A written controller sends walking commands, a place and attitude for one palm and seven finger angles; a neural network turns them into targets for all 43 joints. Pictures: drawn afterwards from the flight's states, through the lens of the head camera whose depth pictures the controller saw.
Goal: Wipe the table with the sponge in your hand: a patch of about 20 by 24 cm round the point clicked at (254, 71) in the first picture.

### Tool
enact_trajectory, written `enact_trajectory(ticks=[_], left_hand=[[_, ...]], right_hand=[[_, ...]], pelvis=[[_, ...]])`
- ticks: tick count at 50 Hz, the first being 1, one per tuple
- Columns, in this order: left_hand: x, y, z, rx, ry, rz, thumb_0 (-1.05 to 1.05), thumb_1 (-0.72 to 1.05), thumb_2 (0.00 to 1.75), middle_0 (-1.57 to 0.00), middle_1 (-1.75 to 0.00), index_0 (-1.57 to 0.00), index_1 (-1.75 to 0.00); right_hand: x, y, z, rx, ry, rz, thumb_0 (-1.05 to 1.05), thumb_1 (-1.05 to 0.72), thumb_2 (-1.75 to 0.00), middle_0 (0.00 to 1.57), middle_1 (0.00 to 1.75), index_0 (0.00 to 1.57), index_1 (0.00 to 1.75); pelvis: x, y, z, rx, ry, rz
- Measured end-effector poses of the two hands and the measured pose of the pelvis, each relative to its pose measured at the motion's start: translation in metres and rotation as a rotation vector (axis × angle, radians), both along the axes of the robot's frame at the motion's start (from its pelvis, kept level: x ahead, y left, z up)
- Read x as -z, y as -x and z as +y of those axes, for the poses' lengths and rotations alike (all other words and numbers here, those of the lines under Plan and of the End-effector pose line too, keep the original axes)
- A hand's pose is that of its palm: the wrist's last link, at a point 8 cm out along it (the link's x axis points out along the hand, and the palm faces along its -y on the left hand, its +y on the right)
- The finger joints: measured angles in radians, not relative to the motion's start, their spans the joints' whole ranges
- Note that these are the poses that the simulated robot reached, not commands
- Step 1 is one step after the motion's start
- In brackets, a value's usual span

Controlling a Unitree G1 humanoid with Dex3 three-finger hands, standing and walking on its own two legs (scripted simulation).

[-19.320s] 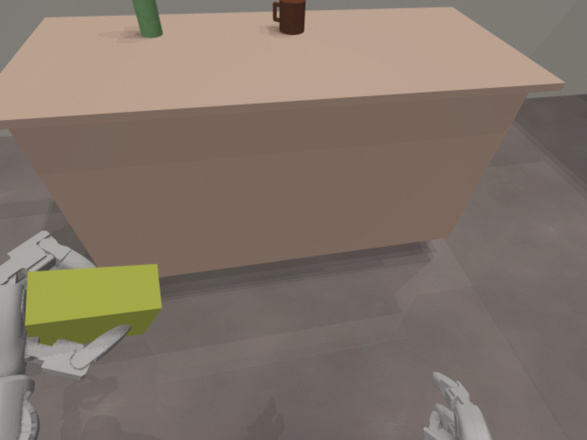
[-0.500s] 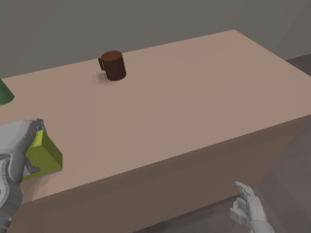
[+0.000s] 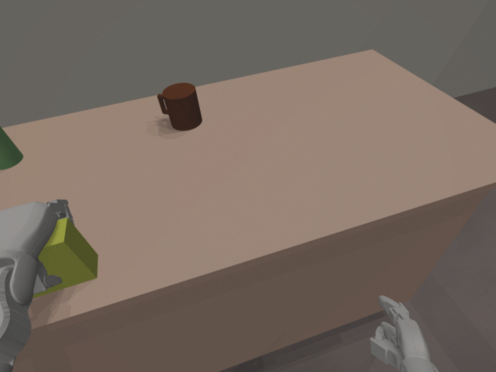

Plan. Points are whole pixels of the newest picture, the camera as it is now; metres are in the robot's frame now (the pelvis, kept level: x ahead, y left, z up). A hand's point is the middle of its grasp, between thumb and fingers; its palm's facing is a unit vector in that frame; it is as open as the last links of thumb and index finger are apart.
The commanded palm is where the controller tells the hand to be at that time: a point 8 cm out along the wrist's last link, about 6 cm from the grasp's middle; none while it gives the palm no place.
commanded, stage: wipe forward along the first lane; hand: left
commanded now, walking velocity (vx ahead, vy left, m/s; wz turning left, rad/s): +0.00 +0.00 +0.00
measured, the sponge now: (53, 265) +0.21 +0.36 +0.08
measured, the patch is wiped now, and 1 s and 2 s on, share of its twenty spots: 0.00 0.10 0.20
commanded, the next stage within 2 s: slide across to the middle lane in 1.56 s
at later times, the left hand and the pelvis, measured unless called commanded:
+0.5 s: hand (49, 224) +0.26 +0.38 +0.11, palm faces -0.06 +0.00 -1.00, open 9.3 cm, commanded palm +0.25 +0.38 +0.15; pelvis -0.01 +0.00 +0.00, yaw +0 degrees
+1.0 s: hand (53, 201) +0.31 +0.41 +0.11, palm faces -0.16 +0.02 -0.99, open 9.4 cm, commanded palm +0.31 +0.40 +0.14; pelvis -0.01 +0.00 -0.01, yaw +0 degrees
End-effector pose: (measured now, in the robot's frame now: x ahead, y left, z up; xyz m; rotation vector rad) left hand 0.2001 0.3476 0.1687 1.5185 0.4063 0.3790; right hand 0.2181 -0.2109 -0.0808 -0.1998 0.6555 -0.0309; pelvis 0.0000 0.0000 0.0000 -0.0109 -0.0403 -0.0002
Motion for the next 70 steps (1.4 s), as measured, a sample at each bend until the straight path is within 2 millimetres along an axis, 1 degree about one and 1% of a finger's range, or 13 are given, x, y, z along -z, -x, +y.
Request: enact_trajectory(ticks=[4, 11, 17, 26, 34, 42, 50, 59, 64, 70], left_hand=[[-0.001, -0.005, 0.003, 0.003, -0.003, 0.003, 0.00, -0.44, 1.05, -0.81, -1.40, -0.81, -1.40], [-0.001, -0.027, 0.012, -0.011, -0.007, 0.021, 0.00, -0.45, 1.05, -0.81, -1.40, -0.82, -1.40], [0.000, -0.039, 0.016, 0.000, -0.012, 0.046, 0.01, -0.45, 1.06, -0.81, -1.40, -0.82, -1.40], [0.001, -0.050, 0.024, 0.003, -0.018, 0.047, 0.01, -0.46, 1.06, -0.82, -1.40, -0.82, -1.40], [0.001, -0.065, 0.034, -0.022, -0.028, 0.074, 0.01, -0.47, 1.08, -0.82, -1.40, -0.82, -1.41], [0.001, -0.082, 0.042, -0.024, -0.035, 0.115, 0.01, -0.48, 1.09, -0.82, -1.39, -0.82, -1.41], [0.001, -0.102, 0.050, -0.024, -0.041, 0.145, 0.02, -0.49, 1.10, -0.82, -1.39, -0.82, -1.41], [0.000, -0.123, 0.061, -0.019, -0.033, 0.149, 0.02, -0.49, 1.11, -0.82, -1.39, -0.82, -1.41], [0.000, -0.133, 0.070, -0.027, -0.025, 0.152, 0.02, -0.49, 1.11, -0.82, -1.39, -0.82, -1.41], [0.002, -0.144, 0.073, -0.007, -0.043, 0.168, 0.02, -0.49, 1.11, -0.82, -1.39, -0.82, -1.41]], right_hand=[[0.001, 0.001, 0.004, -0.004, 0.003, 0.004, 0.02, -0.90, -0.90, 0.20, 0.30, 0.20, 0.30], [0.004, 0.008, 0.005, 0.003, 0.001, 0.025, 0.02, -0.90, -0.90, 0.20, 0.30, 0.21, 0.30], [0.008, 0.022, -0.006, 0.033, 0.010, 0.059, 0.01, -0.90, -0.90, 0.20, 0.30, 0.21, 0.30], [0.021, 0.048, -0.028, 0.086, 0.047, 0.147, 0.01, -0.90, -0.90, 0.20, 0.30, 0.21, 0.30], [0.029, 0.066, -0.040, 0.123, 0.054, 0.202, 0.01, -0.90, -0.90, 0.20, 0.30, 0.20, 0.30], [0.037, 0.083, -0.046, 0.146, 0.058, 0.251, 0.01, -0.90, -0.90, 0.20, 0.30, 0.20, 0.30], [0.044, 0.104, -0.052, 0.173, 0.069, 0.325, 0.01, -0.90, -0.90, 0.20, 0.30, 0.21, 0.30], [0.047, 0.126, -0.058, 0.219, 0.084, 0.401, 0.01, -0.90, -0.90, 0.20, 0.30, 0.21, 0.30], [0.046, 0.134, -0.059, 0.238, 0.096, 0.432, 0.01, -0.90, -0.90, 0.20, 0.30, 0.21, 0.30], [0.046, 0.138, -0.056, 0.247, 0.098, 0.458, 0.01, -0.90, -0.90, 0.20, 0.30, 0.21, 0.30]], pelvis=[[0.000, 0.002, 0.001, -0.009, 0.001, 0.004], [0.000, 0.006, 0.001, -0.010, -0.001, 0.017], [0.001, 0.006, 0.002, -0.004, 0.001, 0.030], [0.002, 0.006, 0.002, -0.001, 0.003, 0.052], [0.004, 0.007, 0.000, 0.001, 0.004, 0.075], [0.006, 0.009, -0.001, 0.001, 0.005, 0.102], [0.007, 0.008, -0.001, 0.002, 0.007, 0.134], [0.008, 0.004, 0.003, 0.015, 0.010, 0.160], [0.008, 0.002, 0.006, 0.019, 0.013, 0.174], [0.008, -0.002, 0.013, 0.023, 0.015, 0.192]])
